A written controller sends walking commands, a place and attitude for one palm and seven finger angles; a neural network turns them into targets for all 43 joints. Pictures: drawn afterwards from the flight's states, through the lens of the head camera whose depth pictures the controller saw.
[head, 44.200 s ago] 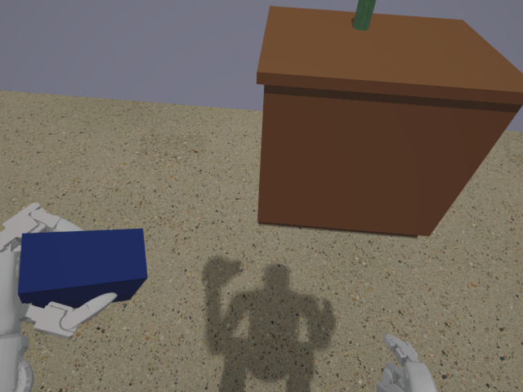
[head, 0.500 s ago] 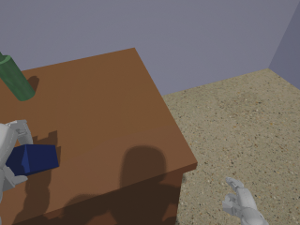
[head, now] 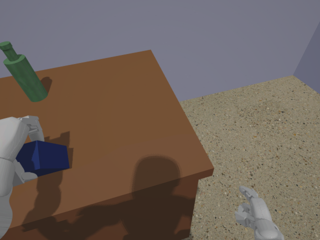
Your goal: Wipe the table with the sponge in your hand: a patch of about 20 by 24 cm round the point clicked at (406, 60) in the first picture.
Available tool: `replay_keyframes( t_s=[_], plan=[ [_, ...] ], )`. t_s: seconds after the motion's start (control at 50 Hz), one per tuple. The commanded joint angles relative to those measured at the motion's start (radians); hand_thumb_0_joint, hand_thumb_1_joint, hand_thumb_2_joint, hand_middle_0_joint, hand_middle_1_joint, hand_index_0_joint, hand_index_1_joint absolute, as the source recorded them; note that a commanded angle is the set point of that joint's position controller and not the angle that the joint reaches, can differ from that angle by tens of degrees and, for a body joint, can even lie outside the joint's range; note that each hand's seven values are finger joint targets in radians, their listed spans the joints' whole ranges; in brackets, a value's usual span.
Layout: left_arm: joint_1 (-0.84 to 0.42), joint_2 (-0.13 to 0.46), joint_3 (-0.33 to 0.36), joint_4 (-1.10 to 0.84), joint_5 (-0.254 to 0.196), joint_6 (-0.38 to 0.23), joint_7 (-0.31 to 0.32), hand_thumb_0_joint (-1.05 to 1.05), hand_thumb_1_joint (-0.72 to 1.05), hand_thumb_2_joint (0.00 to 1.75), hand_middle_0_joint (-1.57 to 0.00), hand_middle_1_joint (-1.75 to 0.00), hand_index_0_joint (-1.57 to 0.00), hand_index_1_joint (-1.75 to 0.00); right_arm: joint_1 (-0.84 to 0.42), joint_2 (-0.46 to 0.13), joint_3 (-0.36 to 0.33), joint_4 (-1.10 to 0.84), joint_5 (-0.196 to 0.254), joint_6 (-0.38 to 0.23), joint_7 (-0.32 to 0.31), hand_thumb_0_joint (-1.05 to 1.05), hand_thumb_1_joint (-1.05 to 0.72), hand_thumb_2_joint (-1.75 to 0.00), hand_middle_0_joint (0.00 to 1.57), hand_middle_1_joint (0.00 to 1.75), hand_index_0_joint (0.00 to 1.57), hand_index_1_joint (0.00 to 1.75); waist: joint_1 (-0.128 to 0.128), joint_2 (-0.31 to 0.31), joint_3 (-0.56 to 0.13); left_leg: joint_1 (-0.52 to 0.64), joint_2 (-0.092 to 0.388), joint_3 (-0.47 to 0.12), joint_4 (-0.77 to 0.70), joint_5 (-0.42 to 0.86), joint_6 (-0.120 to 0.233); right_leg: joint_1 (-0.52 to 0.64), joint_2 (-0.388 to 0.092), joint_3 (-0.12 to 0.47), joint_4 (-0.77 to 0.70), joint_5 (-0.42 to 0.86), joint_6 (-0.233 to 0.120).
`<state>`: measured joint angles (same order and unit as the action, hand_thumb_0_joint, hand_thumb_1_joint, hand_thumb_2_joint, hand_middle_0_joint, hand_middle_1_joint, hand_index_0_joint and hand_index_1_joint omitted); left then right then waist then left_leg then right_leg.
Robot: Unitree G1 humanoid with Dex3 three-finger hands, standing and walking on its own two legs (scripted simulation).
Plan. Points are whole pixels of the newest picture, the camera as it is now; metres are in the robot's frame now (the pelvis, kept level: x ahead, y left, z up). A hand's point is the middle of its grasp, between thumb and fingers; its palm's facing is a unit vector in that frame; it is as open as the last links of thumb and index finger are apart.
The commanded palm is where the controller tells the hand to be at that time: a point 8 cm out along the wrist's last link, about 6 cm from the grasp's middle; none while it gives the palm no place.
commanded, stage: lift the sponge slowly off the table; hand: left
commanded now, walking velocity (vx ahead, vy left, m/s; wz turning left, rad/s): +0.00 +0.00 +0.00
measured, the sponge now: (36, 162) +0.21 +0.34 +0.10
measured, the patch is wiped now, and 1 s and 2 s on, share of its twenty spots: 1.00 1.00 1.00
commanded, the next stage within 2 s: bring the sponge back beside the body in 0.92 s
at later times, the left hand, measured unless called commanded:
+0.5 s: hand (18, 140) +0.20 +0.32 +0.20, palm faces +0.18 -0.02 -0.98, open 9.3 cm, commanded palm +0.15 +0.33 +0.27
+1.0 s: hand (10, 131) +0.20 +0.32 +0.23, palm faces +0.21 +0.01 -0.98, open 9.3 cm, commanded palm +0.14 +0.32 +0.29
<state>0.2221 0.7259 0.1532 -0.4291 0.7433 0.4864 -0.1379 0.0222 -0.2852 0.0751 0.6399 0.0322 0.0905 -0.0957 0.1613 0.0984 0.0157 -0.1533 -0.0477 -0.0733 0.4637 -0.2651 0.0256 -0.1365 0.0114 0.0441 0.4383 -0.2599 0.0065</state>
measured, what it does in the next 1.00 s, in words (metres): stands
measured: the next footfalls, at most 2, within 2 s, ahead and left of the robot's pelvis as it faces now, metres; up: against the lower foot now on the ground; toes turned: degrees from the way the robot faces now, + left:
none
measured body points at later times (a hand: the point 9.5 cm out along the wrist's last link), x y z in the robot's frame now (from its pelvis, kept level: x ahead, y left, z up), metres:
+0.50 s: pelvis -0.01 +0.00 +0.00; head -0.02 -0.05 +0.45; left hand +0.18 +0.31 +0.26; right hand +0.26 -0.18 -0.07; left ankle -0.01 +0.11 -0.74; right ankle -0.01 -0.13 -0.74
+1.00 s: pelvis -0.02 -0.01 +0.00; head -0.03 -0.06 +0.45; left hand +0.18 +0.31 +0.28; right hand +0.24 -0.19 -0.07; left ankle -0.01 +0.11 -0.74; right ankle -0.01 -0.13 -0.74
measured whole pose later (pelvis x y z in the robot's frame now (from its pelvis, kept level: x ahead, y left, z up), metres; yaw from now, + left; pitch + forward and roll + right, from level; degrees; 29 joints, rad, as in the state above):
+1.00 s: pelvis -0.02 -0.01 +0.00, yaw +0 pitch -4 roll +0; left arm 0.01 0.80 0.15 -0.41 0.72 0.52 -0.22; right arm -0.01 -0.28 0.10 0.63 0.05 0.09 -0.10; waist 0.17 0.12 0.01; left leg -0.16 -0.04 -0.07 0.44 -0.22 0.01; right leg -0.16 0.02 0.04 0.45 -0.23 -0.01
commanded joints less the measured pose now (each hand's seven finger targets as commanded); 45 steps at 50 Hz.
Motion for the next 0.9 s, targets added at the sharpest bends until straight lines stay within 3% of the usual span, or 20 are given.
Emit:
replay_keyframes(
  t_s=[0.0,0.1,0.16,0.18,0.3,0.36,0.38,0.42,0.48,0.54,0.58,0.6,0.64,0.68,0.7,0.76,0.78,0.8,0.86,0.88],
  plan=[
    [-0.228,0.274,0.168,-0.165,0.045,-0.006,0.042,0.00,0.10,1.30,-1.20,-1.60,-1.20,-1.60,-0.215,-0.102,-0.032,-0.174,0.000,-0.067,-0.016,0.00,-0.90,-0.90,0.20,0.30,0.20,0.30,-0.005,-0.004,-0.201,0.011,0.004,0.013,-0.064,0.293,0.000,0.094,0.021,-0.020,-0.035,0.208,-0.046],
    [-0.279,0.310,0.186,-0.184,0.050,-0.011,0.035,0.00,0.10,1.30,-1.20,-1.60,-1.20,-1.60,-0.227,-0.102,-0.030,-0.174,0.000,-0.064,-0.016,0.00,-0.90,-0.90,0.20,0.30,0.20,0.30,0.000,0.027,-0.213,0.016,0.002,0.010,-0.072,0.277,-0.002,0.100,0.021,-0.014,-0.039,0.189,-0.049],
    [-0.316,0.294,0.166,-0.155,0.049,-0.012,0.031,0.00,0.10,1.30,-1.20,-1.60,-1.20,-1.60,-0.230,-0.100,-0.029,-0.164,-0.001,-0.061,-0.018,0.00,-0.90,-0.90,0.20,0.30,0.20,0.30,-0.002,0.030,-0.186,0.020,0.003,0.006,-0.088,0.265,-0.004,0.081,0.024,-0.026,-0.054,0.177,-0.048],
    [-0.331,0.274,0.149,-0.170,0.057,0.005,0.029,0.00,0.10,1.30,-1.20,-1.60,-1.20,-1.60,-0.269,-0.095,-0.022,-0.178,0.009,-0.070,-0.016,0.00,-0.90,-0.90,0.20,0.30,0.20,0.30,0.002,0.052,-0.182,0.015,0.005,-0.004,-0.092,0.257,-0.004,0.071,0.038,0.002,-0.056,0.160,-0.058],
    [-0.336,0.271,0.141,-0.159,0.050,0.025,0.023,0.00,0.10,1.30,-1.20,-1.60,-1.20,-1.60,-0.248,-0.094,-0.022,-0.173,0.006,-0.064,-0.009,0.00,-0.90,-0.90,0.20,0.30,0.20,0.30,0.005,-0.010,-0.211,0.012,0.007,0.004,-0.097,0.265,-0.005,0.102,0.022,-0.017,-0.045,0.178,-0.052],
    [-0.331,0.290,0.160,-0.154,0.044,0.027,0.013,0.00,0.10,1.30,-1.20,-1.60,-1.20,-1.60,-0.253,-0.097,-0.023,-0.172,0.003,-0.056,-0.007,0.00,-0.90,-0.90,0.20,0.30,0.20,0.30,0.014,-0.009,-0.204,0.013,0.004,0.007,-0.097,0.273,-0.005,0.099,0.021,-0.016,-0.049,0.198,-0.051],
    [-0.317,0.280,0.161,-0.189,0.050,0.043,0.011,0.00,0.10,1.30,-1.20,-1.60,-1.20,-1.60,-0.288,-0.089,-0.017,-0.188,0.011,-0.063,-0.003,0.00,-0.90,-0.90,0.20,0.30,0.20,0.30,0.021,0.012,-0.214,0.012,0.004,-0.001,-0.096,0.275,-0.003,0.097,0.034,0.018,-0.047,0.199,-0.060],
    [-0.302,0.315,0.189,-0.186,0.033,0.036,0.010,0.00,0.10,1.30,-1.20,-1.60,-1.20,-1.60,-0.256,-0.092,-0.019,-0.178,0.002,-0.053,-0.002,0.00,-0.90,-0.90,0.20,0.30,0.20,0.30,0.023,-0.002,-0.220,0.011,0.002,0.011,-0.087,0.290,-0.004,0.113,0.018,-0.007,-0.040,0.221,-0.052],
    [-0.310,0.320,0.197,-0.186,0.035,0.054,0.002,0.00,0.10,1.30,-1.20,-1.60,-1.20,-1.60,-0.288,-0.091,-0.015,-0.191,0.013,-0.052,-0.002,0.00,-0.90,-0.90,0.20,0.30,0.20,0.30,0.019,0.001,-0.191,0.002,0.005,0.004,-0.086,0.268,-0.005,0.080,0.032,0.027,-0.049,0.194,-0.055],
    [-0.354,0.335,0.189,-0.137,0.020,0.043,-0.006,0.00,0.10,1.30,-1.20,-1.60,-1.20,-1.60,-0.258,-0.100,-0.015,-0.179,0.009,-0.046,-0.010,0.00,-0.90,-0.90,0.20,0.30,0.20,0.30,0.013,-0.019,-0.176,0.003,0.002,0.011,-0.082,0.248,-0.004,0.072,0.016,-0.004,-0.057,0.175,-0.045],
    [-0.382,0.344,0.191,-0.157,0.033,0.055,-0.010,0.00,0.10,1.30,-1.20,-1.60,-1.20,-1.60,-0.288,-0.100,-0.014,-0.189,0.019,-0.056,-0.012,0.00,-0.90,-0.90,0.20,0.30,0.20,0.30,0.014,0.029,-0.189,0.009,0.002,0.002,-0.086,0.243,-0.004,0.061,0.029,0.027,-0.058,0.159,-0.054],
    [-0.384,0.331,0.176,-0.154,0.019,0.048,-0.012,0.00,0.10,1.30,-1.20,-1.60,-1.20,-1.60,-0.260,-0.098,-0.014,-0.188,0.015,-0.056,-0.016,0.00,-0.90,-0.90,0.20,0.30,0.20,0.30,0.010,-0.006,-0.194,0.011,0.000,0.012,-0.079,0.242,-0.001,0.073,0.013,-0.006,-0.051,0.159,-0.044],
    [-0.434,0.327,0.156,-0.132,0.019,0.035,-0.024,0.00,0.10,1.30,-1.20,-1.60,-1.20,-1.60,-0.259,-0.100,-0.014,-0.178,0.013,-0.057,-0.024,0.00,-0.90,-0.90,0.20,0.30,0.20,0.30,0.001,0.008,-0.180,0.021,-0.001,0.013,-0.088,0.220,-0.001,0.057,0.012,-0.016,-0.065,0.139,-0.041],
    [-0.436,0.337,0.165,-0.147,0.032,0.042,-0.029,0.00,0.10,1.30,-1.20,-1.60,-1.20,-1.60,-0.287,-0.097,-0.014,-0.187,0.022,-0.073,-0.026,0.00,-0.90,-0.90,0.20,0.30,0.20,0.30,0.004,0.032,-0.190,0.022,0.000,-0.001,-0.088,0.213,0.000,0.046,0.027,0.025,-0.067,0.126,-0.051],
    [-0.450,0.326,0.148,-0.167,0.024,0.031,-0.030,0.00,0.10,1.30,-1.20,-1.60,-1.20,-1.60,-0.260,-0.096,-0.012,-0.186,0.015,-0.071,-0.029,0.00,-0.90,-0.90,0.20,0.30,0.20,0.30,0.001,0.011,-0.211,0.028,-0.003,0.010,-0.086,0.217,0.003,0.068,0.009,-0.010,-0.059,0.130,-0.042],
    [-0.477,0.360,0.171,-0.135,0.026,0.017,-0.034,0.00,0.10,1.30,-1.20,-1.60,-1.20,-1.60,-0.257,-0.098,-0.015,-0.174,0.007,-0.073,-0.035,0.00,-0.90,-0.90,0.20,0.30,0.20,0.30,0.007,0.012,-0.202,0.024,-0.005,0.007,-0.087,0.222,0.002,0.067,0.010,-0.012,-0.063,0.146,-0.044],
    [-0.468,0.372,0.189,-0.157,0.044,0.033,-0.030,0.00,0.10,1.30,-1.20,-1.60,-1.20,-1.60,-0.286,-0.095,-0.013,-0.189,0.019,-0.080,-0.031,0.00,-0.90,-0.90,0.20,0.30,0.20,0.30,0.014,0.022,-0.201,0.017,0.000,-0.009,-0.092,0.213,0.000,0.057,0.025,0.030,-0.063,0.120,-0.055],
    [-0.509,0.352,0.159,-0.156,0.037,0.025,-0.028,0.00,0.10,1.30,-1.20,-1.60,-1.20,-1.60,-0.264,-0.095,-0.010,-0.180,0.011,-0.076,-0.031,0.00,-0.90,-0.90,0.20,0.30,0.20,0.30,0.004,0.014,-0.216,0.018,0.000,0.004,-0.091,0.216,-0.001,0.075,0.009,-0.005,-0.055,0.126,-0.048],
    [-0.469,0.379,0.193,-0.094,0.028,0.023,-0.033,0.00,0.10,1.30,-1.20,-1.60,-1.20,-1.60,-0.254,-0.099,-0.016,-0.175,0.007,-0.064,-0.029,0.00,-0.90,-0.90,0.20,0.30,0.20,0.30,0.021,-0.011,-0.206,0.006,-0.004,0.008,-0.085,0.221,-0.003,0.075,0.008,0.002,-0.057,0.147,-0.047],
    [-0.427,0.385,0.215,-0.109,0.037,0.042,-0.031,0.00,0.10,1.30,-1.20,-1.60,-1.20,-1.60,-0.278,-0.095,-0.016,-0.186,0.018,-0.068,-0.021,0.00,-0.90,-0.90,0.20,0.30,0.20,0.30,0.029,0.009,-0.209,0.000,0.000,-0.005,-0.084,0.229,-0.006,0.067,0.024,0.045,-0.055,0.142,-0.059]
  ],
)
